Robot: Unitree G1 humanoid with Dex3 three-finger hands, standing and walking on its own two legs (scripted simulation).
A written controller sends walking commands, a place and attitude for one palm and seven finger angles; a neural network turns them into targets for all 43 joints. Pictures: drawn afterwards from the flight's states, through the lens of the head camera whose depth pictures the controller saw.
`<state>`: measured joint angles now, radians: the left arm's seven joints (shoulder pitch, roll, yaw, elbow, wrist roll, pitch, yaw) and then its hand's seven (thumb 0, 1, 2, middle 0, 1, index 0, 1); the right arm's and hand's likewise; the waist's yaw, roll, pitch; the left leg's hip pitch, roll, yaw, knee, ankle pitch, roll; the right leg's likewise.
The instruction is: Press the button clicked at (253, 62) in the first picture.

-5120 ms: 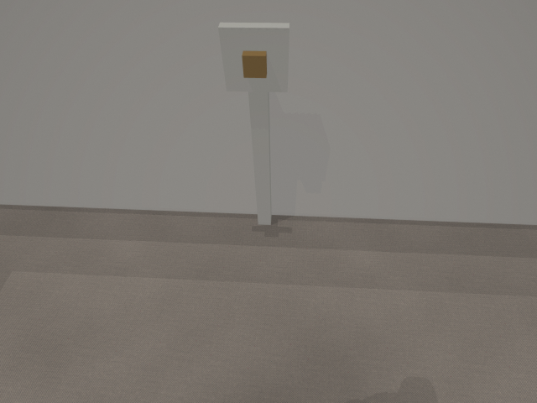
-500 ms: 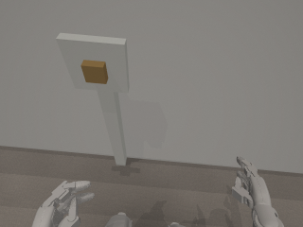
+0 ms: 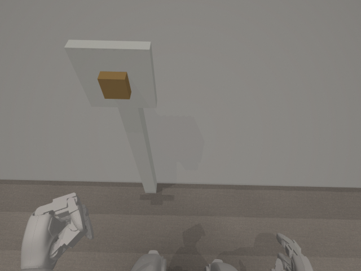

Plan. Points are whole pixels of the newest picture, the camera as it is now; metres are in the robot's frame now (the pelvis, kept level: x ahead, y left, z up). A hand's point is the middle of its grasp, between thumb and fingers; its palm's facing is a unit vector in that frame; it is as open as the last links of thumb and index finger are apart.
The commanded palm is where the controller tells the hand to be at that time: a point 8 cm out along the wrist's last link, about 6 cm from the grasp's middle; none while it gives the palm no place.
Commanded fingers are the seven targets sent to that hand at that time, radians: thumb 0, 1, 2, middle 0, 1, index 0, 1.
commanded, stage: raise the hand and make a fist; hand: left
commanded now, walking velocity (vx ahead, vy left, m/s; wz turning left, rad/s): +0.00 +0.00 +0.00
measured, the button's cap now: (115, 84) +0.51 +0.19 +0.11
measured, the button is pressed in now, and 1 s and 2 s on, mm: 0 0 0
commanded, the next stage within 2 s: aim a knuckle at the button in 1.02 s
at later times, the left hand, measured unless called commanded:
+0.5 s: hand (69, 206) +0.22 +0.21 +0.08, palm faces +0.04 -1.00 -0.05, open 3.1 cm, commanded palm +0.20 +0.27 +0.10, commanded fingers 0.00 0.90 0.90 -1.30 -1.50 -1.30 -1.50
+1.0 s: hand (71, 188) +0.25 +0.21 +0.10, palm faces +0.05 -1.00 -0.06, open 3.1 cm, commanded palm +0.22 +0.27 +0.11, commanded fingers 0.00 0.90 0.90 -1.30 -1.50 -1.30 -1.50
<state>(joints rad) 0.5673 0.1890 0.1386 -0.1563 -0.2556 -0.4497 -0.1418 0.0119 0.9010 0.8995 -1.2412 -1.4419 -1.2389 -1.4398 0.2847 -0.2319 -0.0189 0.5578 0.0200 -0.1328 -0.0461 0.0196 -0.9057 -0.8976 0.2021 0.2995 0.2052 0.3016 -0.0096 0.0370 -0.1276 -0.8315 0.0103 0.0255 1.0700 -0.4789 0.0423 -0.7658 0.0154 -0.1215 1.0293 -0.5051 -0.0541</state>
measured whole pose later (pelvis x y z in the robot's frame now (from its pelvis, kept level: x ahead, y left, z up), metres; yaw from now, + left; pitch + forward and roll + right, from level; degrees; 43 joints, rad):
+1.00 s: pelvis +0.02 +0.01 +0.03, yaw +0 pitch +9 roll -2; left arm 0.35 0.26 0.21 -0.04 -0.28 -0.28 -0.23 0.01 0.90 0.90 -1.30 -1.50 -1.30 -1.50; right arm 0.26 -0.26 0.03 0.54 0.03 -0.16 -0.04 0.02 -0.91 -0.90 0.20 0.30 0.21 0.30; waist -0.01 0.04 -0.10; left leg -0.61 0.00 0.02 0.88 -0.43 0.05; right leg -0.54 0.02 -0.11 0.83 -0.45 -0.04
